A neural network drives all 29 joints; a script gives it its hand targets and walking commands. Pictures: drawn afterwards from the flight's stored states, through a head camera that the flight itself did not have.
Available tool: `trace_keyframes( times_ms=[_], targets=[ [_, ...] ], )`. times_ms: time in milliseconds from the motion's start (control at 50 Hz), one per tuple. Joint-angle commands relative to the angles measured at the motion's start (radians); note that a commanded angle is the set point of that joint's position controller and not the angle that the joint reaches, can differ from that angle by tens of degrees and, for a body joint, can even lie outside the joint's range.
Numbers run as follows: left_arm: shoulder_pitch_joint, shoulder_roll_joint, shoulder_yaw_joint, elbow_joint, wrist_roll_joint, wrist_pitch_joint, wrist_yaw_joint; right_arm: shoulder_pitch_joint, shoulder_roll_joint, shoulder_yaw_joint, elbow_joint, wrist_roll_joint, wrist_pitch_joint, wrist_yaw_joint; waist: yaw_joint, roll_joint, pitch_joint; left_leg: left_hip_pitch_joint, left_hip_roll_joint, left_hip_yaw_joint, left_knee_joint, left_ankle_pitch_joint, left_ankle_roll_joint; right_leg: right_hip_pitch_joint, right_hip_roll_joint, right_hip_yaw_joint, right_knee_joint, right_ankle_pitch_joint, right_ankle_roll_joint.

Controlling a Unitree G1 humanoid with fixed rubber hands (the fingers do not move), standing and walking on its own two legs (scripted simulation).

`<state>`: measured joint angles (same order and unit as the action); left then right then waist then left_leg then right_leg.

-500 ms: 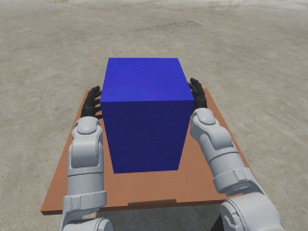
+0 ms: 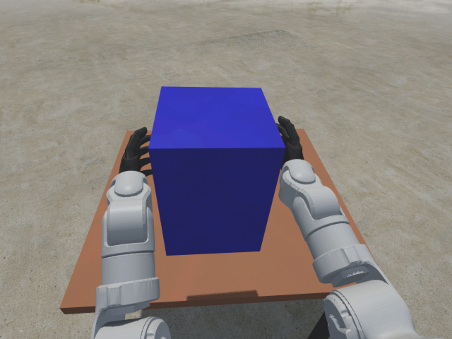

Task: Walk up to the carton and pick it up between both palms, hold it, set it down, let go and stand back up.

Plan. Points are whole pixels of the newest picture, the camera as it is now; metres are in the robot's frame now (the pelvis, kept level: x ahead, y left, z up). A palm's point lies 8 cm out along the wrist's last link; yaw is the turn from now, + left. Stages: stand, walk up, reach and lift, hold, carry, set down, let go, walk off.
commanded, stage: hold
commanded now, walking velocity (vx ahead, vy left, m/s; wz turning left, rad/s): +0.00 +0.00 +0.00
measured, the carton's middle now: (213, 172) +0.38 +0.01 +0.15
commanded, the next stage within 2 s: none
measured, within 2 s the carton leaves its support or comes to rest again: neither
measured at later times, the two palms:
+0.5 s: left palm (132, 172) +0.36 +0.15 +0.18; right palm (290, 161) +0.36 -0.12 +0.18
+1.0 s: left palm (131, 174) +0.35 +0.15 +0.18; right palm (289, 162) +0.36 -0.12 +0.18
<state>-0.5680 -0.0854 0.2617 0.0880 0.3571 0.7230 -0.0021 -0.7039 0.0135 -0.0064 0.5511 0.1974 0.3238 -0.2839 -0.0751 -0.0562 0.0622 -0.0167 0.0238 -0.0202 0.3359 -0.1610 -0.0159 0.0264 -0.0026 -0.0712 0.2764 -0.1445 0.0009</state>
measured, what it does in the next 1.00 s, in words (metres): stands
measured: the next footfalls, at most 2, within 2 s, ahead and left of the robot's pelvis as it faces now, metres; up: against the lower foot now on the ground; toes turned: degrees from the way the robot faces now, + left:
none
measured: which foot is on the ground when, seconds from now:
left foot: down 0.00-1.00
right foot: down 0.00-1.00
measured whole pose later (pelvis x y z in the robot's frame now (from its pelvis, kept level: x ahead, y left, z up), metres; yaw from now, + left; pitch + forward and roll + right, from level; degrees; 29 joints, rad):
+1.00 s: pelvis +0.00 +0.00 +0.00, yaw +1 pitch -9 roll -1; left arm -0.57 -0.07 0.25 0.08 0.36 0.72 -0.01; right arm -0.69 0.03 -0.02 0.54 0.18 0.30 -0.29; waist -0.09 -0.06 0.07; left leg -0.02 0.02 -0.03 0.34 -0.16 -0.02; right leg 0.03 -0.01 -0.09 0.28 -0.15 0.00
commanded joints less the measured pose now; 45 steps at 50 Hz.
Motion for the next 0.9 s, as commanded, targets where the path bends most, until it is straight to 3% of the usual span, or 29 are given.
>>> trace_keyframes(
  times_ms=[0, 140, 320, 480, 680, 880],
  targets=[
    [-0.768, -0.591, -0.550, -0.168, -0.200, -0.102, -0.132, -0.738, 0.634, 0.408, -0.379, 0.076, -0.095, 0.105, -0.025, 0.095, -0.504, 0.140, -0.070, 0.023, 0.027, 0.296, -0.025, 0.087, 0.052, -0.023, -0.004, 0.230, 0.064],
    [-0.730, -0.563, -0.500, -0.102, -0.165, -0.092, -0.148, -0.674, 0.604, 0.346, -0.294, 0.029, -0.077, 0.113, -0.040, 0.081, -0.391, 0.074, -0.062, 0.029, -0.031, 0.152, -0.013, 0.080, 0.041, -0.028, -0.017, 0.119, 0.063],
    [-0.757, -0.597, -0.552, -0.164, -0.199, -0.105, -0.131, -0.751, 0.616, 0.409, -0.384, 0.070, -0.105, 0.112, -0.023, 0.104, -0.522, 0.149, -0.060, 0.013, 0.028, 0.309, -0.029, 0.083, 0.058, -0.037, 0.001, 0.202, 0.058],
    [-0.715, -0.570, -0.488, -0.107, -0.154, -0.088, -0.134, -0.700, 0.593, 0.369, -0.305, 0.044, -0.096, 0.122, -0.007, 0.082, -0.415, 0.107, -0.056, 0.028, -0.019, 0.205, -0.010, 0.070, 0.053, -0.031, -0.018, 0.104, 0.052],
    [-0.740, -0.584, -0.534, -0.151, -0.183, -0.096, -0.140, -0.726, 0.613, 0.393, -0.364, 0.061, -0.106, 0.110, -0.031, 0.092, -0.480, 0.135, -0.065, 0.024, 0.017, 0.281, -0.023, 0.097, 0.052, -0.033, -0.006, 0.210, 0.062],
    [-0.726, -0.571, -0.506, -0.125, -0.166, -0.094, -0.142, -0.704, 0.603, 0.376, -0.330, 0.043, -0.098, 0.116, -0.020, 0.085, -0.435, 0.106, -0.060, 0.026, -0.011, 0.216, -0.014, 0.089, 0.049, -0.032, -0.011, 0.147, 0.058]
  ],
)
